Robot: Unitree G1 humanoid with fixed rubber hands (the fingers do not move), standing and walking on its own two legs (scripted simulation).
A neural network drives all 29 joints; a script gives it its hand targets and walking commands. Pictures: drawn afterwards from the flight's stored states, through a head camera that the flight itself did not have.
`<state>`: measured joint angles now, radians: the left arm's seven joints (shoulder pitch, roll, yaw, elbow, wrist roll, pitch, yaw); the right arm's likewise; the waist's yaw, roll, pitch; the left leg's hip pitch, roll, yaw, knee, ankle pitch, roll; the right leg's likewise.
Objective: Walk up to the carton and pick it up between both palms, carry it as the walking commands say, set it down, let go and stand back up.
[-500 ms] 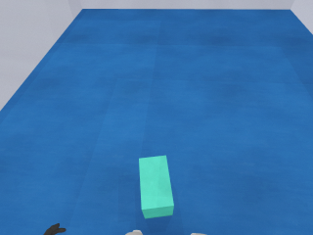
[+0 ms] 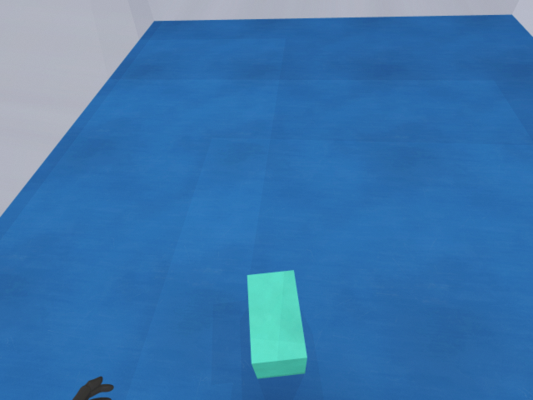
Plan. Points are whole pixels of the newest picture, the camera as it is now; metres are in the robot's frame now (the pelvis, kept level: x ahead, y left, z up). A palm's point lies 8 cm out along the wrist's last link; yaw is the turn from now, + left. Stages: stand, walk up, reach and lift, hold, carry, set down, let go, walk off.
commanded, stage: walk up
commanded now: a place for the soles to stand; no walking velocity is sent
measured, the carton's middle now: (275, 324) +0.46 +0.04 -0.64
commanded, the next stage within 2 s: none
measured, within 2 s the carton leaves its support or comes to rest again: neither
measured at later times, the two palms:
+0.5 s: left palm out of the picture +0.11 +0.33 -0.07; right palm out of the picture +0.07 -0.31 -0.09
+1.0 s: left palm out of the picture +0.09 +0.33 -0.07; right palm out of the picture +0.08 -0.31 -0.09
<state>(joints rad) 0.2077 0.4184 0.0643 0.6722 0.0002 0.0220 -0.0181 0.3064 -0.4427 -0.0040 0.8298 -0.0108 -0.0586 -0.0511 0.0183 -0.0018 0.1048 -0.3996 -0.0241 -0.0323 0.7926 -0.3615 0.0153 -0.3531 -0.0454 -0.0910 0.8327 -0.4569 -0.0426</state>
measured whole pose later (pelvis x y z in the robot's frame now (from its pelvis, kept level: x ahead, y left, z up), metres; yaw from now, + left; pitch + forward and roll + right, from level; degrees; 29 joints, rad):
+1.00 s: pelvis -0.01 +0.01 +0.00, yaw +3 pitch -2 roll +1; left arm 0.19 0.42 0.06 0.67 0.00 0.02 -0.02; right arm 0.29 -0.44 0.00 0.83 -0.01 -0.06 -0.05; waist 0.02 -0.01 0.10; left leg -0.40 -0.03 -0.06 0.76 -0.31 0.01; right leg -0.34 -0.05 -0.10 0.81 -0.43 -0.04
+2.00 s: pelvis -0.03 +0.01 +0.00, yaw +6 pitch -3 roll +0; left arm 0.19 0.42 0.06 0.67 0.00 0.02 -0.02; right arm 0.26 -0.44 0.00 0.83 -0.02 -0.06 -0.04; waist 0.02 0.00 0.11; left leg -0.40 -0.04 -0.07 0.76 -0.31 0.01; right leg -0.33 -0.04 -0.11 0.79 -0.43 -0.04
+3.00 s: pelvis -0.04 +0.05 +0.01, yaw +9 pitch -3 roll -1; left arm 0.25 0.42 0.04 0.72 0.00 -0.02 0.02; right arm 0.21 -0.44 0.00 0.83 -0.02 0.00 0.03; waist 0.02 0.03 0.10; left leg -0.38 -0.05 -0.08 0.73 -0.30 0.02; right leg -0.30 -0.08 -0.10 0.73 -0.37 0.01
